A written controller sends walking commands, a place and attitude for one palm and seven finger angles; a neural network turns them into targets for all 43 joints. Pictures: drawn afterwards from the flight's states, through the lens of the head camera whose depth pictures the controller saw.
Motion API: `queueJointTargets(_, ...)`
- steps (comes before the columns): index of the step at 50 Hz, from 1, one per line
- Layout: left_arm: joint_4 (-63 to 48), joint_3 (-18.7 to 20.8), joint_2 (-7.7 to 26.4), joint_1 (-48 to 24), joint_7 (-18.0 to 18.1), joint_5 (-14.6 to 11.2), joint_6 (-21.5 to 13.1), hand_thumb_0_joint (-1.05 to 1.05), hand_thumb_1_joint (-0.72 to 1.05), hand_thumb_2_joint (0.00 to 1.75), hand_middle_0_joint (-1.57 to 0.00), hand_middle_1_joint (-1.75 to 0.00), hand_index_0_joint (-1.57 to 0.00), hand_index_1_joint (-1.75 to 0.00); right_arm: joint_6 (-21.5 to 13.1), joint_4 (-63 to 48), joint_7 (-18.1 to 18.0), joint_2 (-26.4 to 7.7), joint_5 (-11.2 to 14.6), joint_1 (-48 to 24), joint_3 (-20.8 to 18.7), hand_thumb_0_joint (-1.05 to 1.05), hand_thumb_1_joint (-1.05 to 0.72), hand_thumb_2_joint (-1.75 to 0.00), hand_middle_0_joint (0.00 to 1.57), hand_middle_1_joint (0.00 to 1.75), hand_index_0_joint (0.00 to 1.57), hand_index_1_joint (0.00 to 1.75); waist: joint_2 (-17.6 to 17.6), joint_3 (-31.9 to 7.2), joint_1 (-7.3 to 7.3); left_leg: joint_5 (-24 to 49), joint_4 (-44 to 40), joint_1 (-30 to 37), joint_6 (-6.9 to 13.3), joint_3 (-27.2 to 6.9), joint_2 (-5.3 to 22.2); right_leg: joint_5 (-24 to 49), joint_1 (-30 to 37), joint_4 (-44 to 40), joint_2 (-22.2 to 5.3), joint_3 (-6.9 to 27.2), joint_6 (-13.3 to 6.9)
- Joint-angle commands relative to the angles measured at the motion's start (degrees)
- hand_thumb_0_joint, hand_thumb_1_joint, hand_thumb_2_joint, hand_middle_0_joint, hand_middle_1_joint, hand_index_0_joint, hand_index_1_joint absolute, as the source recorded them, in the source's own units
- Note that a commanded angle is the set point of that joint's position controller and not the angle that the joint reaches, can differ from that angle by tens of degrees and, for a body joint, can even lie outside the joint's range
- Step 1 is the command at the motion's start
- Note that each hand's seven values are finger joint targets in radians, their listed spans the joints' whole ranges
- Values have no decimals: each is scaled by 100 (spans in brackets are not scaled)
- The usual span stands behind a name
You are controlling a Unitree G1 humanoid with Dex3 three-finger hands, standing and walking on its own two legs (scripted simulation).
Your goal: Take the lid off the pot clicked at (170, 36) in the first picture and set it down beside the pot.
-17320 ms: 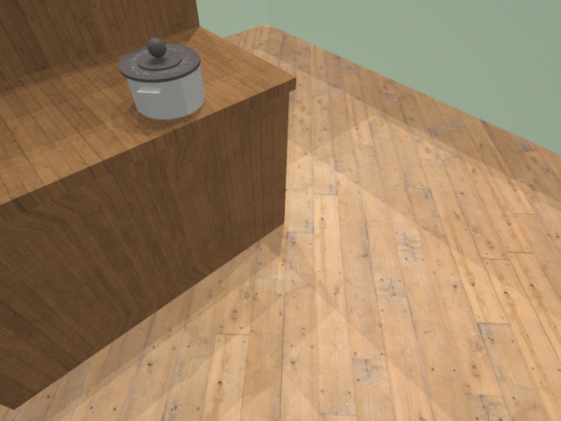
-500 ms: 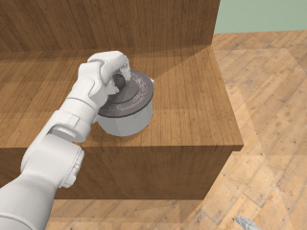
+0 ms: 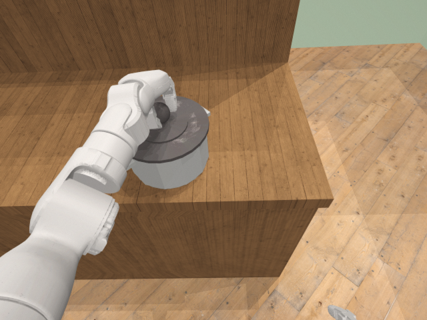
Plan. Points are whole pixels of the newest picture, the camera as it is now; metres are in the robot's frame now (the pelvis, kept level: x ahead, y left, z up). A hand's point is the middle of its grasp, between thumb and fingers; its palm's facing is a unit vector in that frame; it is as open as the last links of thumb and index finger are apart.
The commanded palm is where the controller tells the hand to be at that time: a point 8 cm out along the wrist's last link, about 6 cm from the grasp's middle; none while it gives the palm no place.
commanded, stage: close the fingers and squeeze the knob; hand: left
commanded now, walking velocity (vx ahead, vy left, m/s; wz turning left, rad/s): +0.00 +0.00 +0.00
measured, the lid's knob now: (159, 113) +0.50 +0.10 +0.12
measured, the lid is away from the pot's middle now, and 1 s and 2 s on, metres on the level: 0.00 0.02 0.01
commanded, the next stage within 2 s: lift the lid straight up in 0.30 s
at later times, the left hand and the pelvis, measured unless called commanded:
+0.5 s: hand (152, 114) +0.47 +0.10 +0.14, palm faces -0.35 -0.06 -0.93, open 7.7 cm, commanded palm +0.46 +0.11 +0.22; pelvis +0.00 +0.00 +0.00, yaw +0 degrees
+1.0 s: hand (156, 99) +0.46 +0.09 +0.18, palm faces -0.31 -0.06 -0.95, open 7.7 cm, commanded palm +0.45 +0.10 +0.26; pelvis +0.00 +0.00 +0.00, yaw +1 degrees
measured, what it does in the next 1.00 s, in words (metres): stands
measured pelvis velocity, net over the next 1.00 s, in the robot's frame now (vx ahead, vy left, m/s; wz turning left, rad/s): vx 0.00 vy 0.00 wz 0.01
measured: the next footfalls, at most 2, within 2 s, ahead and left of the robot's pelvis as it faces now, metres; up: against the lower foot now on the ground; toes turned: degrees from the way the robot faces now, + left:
none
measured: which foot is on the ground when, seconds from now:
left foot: down 0.00-1.00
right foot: down 0.00-1.00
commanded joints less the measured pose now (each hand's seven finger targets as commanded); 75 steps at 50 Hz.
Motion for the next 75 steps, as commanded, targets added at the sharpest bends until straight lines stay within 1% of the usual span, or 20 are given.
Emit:
queueJointTargets(1,-928,418,1258,-2947,240,170,-68,0,52,87,-88,-108,-73,-101,-237,-656,-33,-729,-18,-147,-263,0,-90,-90,20,30,20,30,-524,-2196,-16,1283,89,2124,391,-61,-348,2547,-362,-334,367,-186,-264)
queueJointTargets(2,-754,514,1354,-2824,242,155,-58,0,53,87,-88,-108,-74,-101,-221,-615,-39,-748,-9,-97,-256,0,-90,-90,20,30,20,30,-738,-2100,-20,1192,57,2013,386,-72,-331,2466,-346,-351,373,-211,-252)
queueJointTargets(6,-1353,314,1157,-3229,243,147,-149,0,56,89,-91,-109,-76,-103,-256,-688,-13,-717,-6,-142,-290,0,-90,-90,20,30,20,30,-424,-2355,-27,1366,85,2295,383,-99,-323,2553,-348,-321,382,-212,-273)
queueJointTargets(11,-919,531,1399,-2906,249,103,-94,0,61,91,-95,-110,-78,-104,-227,-650,-30,-767,5,-116,-270,0,-90,-90,20,30,20,30,-815,-2044,-10,1098,21,1923,401,-45,-337,2500,-255,-380,372,-193,-238)
queueJointTargets(20,-1276,506,1361,-2953,295,147,-117,0,66,95,-99,-112,-81,-106,-233,-668,24,-750,-1,-139,-288,0,-90,-90,20,30,20,30,-481,-2294,23,1500,104,2271,383,-103,-299,2622,-321,-314,397,-219,-279)
queueJointTargets(23,-1381,243,1068,-3348,302,112,-37,0,66,95,-100,-112,-81,-106,-247,-635,22,-720,14,-166,-295,0,-90,-90,20,30,20,30,-517,-2269,-61,1337,76,2328,373,-130,-299,2458,-466,-339,417,-255,-271)
queueJointTargets(28,-1544,674,1605,-3489,326,135,-73,0,67,96,-100,-112,-82,-106,-355,-628,-4,-725,-18,-190,-286,0,-90,-90,20,30,20,30,-569,-2670,30,1690,133,2463,394,-154,-318,2933,-148,-256,393,-189,-267)
queueJointTargets(31,-1529,321,1190,-3531,273,78,-51,0,67,96,-100,-112,-82,-106,-378,-630,30,-702,3,-227,-289,0,-90,-90,20,30,20,30,-549,-2459,-24,1757,129,2476,385,-173,-323,2903,-316,-267,407,-235,-262)
queueJointTargets(35,-1859,475,1383,-3760,235,54,-49,0,67,96,-100,-112,-82,-106,-436,-649,48,-709,-20,-242,-298,0,-90,-90,20,30,20,30,-504,-2668,15,1853,142,2621,392,-198,-337,2996,-203,-255,388,-204,-264)
queueJointTargets(44,-1764,223,1045,-3861,103,33,97,0,67,96,-100,-112,-82,-106,-414,-644,121,-677,1,-388,-278,0,-90,-90,20,30,20,30,-658,-2412,36,1733,86,2500,364,-234,-352,2821,-283,-256,378,-262,-291)
queueJointTargets(50,-1567,605,1631,-4244,97,156,154,0,67,96,-100,-112,-82,-106,-455,-616,46,-695,-21,-443,-209,0,-90,-90,20,30,20,30,-669,-2500,105,1387,-15,2324,367,-189,-387,2795,-59,-278,337,-182,-273)
queueJointTargets(54,-1154,278,1193,-4092,21,165,234,0,67,96,-100,-112,-82,-106,-461,-589,31,-681,-11,-400,-210,0,-90,-90,20,30,20,30,-860,-2261,51,1268,-45,2188,368,-180,-385,2644,-186,-338,339,-198,-271)
queueJointTargets(56,-875,442,1437,-4059,-11,179,295,0,67,96,-100,-112,-82,-106,-460,-581,0,-719,-11,-413,-188,0,-90,-90,20,30,20,30,-962,-2104,51,1044,-72,2039,386,-142,-403,2518,-202,-382,334,-165,-241)
queueJointTargets(59,-1320,193,1193,-4528,-111,115,195,0,67,96,-100,-112,-82,-106,-539,-656,-22,-687,-11,-425,-191,0,-90,-90,20,30,20,30,-691,-2433,-13,1194,-48,2274,391,-142,-418,2675,-157,-368,297,-142,-244)
queueJointTargets(62,-1506,365,1456,-4699,-154,208,112,0,67,96,-100,-112,-82,-106,-631,-671,-15,-663,-40,-428,-200,0,-90,-90,20,30,20,30,-468,-2725,61,1506,25,2544,385,-221,-423,2859,-85,-289,325,-127,-266)
queueJointTargets(66,-1192,578,1741,-4638,-228,224,174,0,67,96,-100,-112,-82,-106,-618,-615,-35,-734,-27,-360,-207,0,-90,-90,20,30,20,30,-828,-2396,51,1293,-28,2227,411,-143,-430,2896,-21,-375,315,-102,-231)
queueJointTargets(69,-1098,349,1408,-4497,-292,114,192,0,67,96,-100,-112,-82,-106,-632,-629,-31,-726,-19,-351,-211,0,-90,-90,20,30,20,30,-866,-2264,45,1368,-40,2158,419,-143,-437,2962,-26,-402,295,-136,-238)
queueJointTargets(70,-1062,514,1653,-4553,-287,208,202,0,67,96,-100,-112,-82,-106,-629,-613,-19,-745,-22,-368,-202,0,-90,-90,20,30,20,30,-857,-2257,72,1332,-59,2167,391,-156,-411,2864,-54,-371,314,-136,-237)
queueJointTargets(74,-1369,376,1487,-4654,-335,166,138,0,67,96,-100,-112,-82,-106,-663,-676,-1,-720,-42,-351,-221,0,-90,-90,20,30,20,30,-581,-2544,80,1630,3,2410,405,-209,-416,2973,5,-366,306,-148,-272)
queueJointTargets(75,-1330,609,1792,-4686,-329,257,151,0,67,96,-100,-112,-82,-106,-669,-672,-1,-724,-43,-348,-224,0,-90,-90,20,30,20,30,-721,-2586,103,1534,-9,2390,399,-188,-407,2924,68,-371,318,-114,-247)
